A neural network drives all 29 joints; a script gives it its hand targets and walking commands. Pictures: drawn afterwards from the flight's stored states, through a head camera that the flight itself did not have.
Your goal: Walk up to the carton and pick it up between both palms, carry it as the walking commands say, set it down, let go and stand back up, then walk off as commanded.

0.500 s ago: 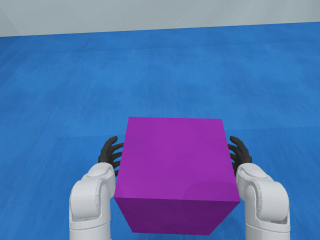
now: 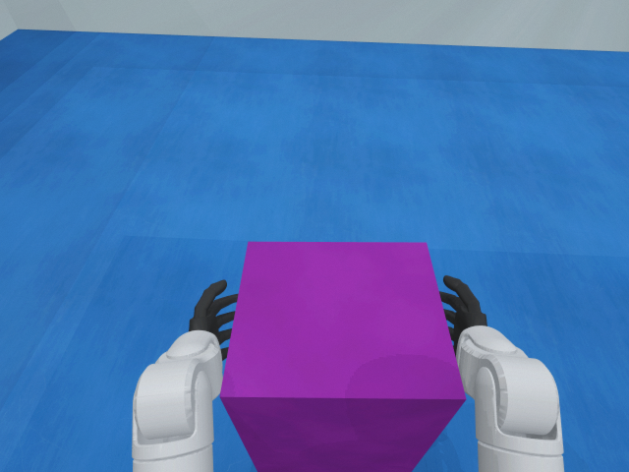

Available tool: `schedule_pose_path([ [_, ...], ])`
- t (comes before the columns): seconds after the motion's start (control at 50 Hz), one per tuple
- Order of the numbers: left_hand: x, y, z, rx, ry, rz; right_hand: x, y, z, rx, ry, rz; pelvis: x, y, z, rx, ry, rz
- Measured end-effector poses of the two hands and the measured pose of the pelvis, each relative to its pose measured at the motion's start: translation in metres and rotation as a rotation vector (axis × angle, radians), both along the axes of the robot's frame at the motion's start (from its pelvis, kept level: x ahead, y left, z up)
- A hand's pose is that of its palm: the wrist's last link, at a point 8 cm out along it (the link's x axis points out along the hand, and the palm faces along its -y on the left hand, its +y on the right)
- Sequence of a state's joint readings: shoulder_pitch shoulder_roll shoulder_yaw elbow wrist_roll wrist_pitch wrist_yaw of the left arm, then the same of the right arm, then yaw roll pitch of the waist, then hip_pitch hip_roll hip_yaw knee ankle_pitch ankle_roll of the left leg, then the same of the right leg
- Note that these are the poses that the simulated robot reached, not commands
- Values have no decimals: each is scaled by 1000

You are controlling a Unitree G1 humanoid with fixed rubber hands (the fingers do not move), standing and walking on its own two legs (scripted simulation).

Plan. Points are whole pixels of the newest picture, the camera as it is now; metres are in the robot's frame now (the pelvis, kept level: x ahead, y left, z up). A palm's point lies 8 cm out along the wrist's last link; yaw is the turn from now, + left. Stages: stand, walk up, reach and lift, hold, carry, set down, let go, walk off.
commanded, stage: carry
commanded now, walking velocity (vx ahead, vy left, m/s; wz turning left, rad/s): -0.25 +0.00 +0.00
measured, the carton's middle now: (335, 367) +0.26 +0.01 +0.00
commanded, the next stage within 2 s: none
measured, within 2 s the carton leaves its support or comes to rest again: neither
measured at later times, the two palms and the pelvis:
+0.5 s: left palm out of the picture +0.08 +0.12 +0.10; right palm out of the picture +0.07 -0.18 +0.09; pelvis -0.19 -0.01 +0.00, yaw -1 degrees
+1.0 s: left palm out of the picture -0.12 +0.14 +0.08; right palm out of the picture -0.13 -0.16 +0.08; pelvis -0.39 +0.00 -0.01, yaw -2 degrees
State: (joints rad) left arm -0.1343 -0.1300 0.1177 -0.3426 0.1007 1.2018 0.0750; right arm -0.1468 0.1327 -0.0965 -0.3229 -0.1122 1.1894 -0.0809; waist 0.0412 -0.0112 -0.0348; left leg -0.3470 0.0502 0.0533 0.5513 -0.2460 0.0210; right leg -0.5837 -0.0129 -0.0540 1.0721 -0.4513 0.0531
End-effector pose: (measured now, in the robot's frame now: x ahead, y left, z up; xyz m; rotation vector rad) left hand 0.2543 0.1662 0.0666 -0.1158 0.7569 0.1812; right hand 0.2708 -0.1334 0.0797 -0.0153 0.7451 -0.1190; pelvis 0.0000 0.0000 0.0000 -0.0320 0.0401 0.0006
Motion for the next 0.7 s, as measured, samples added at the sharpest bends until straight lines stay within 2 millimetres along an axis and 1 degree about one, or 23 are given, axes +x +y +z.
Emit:
schedule_pose_path([
  [0.08,-24,-1,9,2,-39,3,-26,-1,8,9,-39,-8,-31,0,1,-8,6,-8],
  [0.14,-42,-10,16,13,-68,-16,-51,-10,12,23,-68,-30,-55,-3,-1,-6,13,-20],
  [0.22,-69,-32,18,42,-73,-58,-91,-33,3,50,-73,-71,-88,-12,-7,12,16,-38],
  [0.28,-94,-50,17,70,-38,-109,-128,-50,-5,70,-38,-111,-112,-17,-4,26,1,-45],
  [0.32,-110,-57,17,83,-18,-133,-150,-57,-7,79,-17,-131,-126,-17,0,50,-10,-46],
  [0.38,-130,-60,23,98,-26,-146,-174,-59,-4,98,-25,-147,-149,-16,2,68,-16,-47],
  [0.46,-157,-53,30,96,-57,-130,-195,-53,3,103,-57,-139,-178,-12,1,78,-7,-36],
  [0.52,-179,-39,29,84,-66,-104,-210,-40,6,95,-67,-117,-201,-5,-1,77,3,-21],
  [0.56,-197,-27,24,70,-63,-84,-221,-27,6,82,-64,-97,-217,1,-4,71,7,-13],
  [0.62,-228,-4,12,42,-53,-50,-243,-5,1,52,-53,-62,-243,13,-9,60,6,-1],
  [0.66,-252,9,5,25,-22,-26,-259,8,-1,30,-23,-30,-259,17,-6,43,2,-4],
  [0.7,-273,16,1,9,1,-10,-276,16,-1,11,-1,-11,-274,20,-2,19,-2,-3],
])
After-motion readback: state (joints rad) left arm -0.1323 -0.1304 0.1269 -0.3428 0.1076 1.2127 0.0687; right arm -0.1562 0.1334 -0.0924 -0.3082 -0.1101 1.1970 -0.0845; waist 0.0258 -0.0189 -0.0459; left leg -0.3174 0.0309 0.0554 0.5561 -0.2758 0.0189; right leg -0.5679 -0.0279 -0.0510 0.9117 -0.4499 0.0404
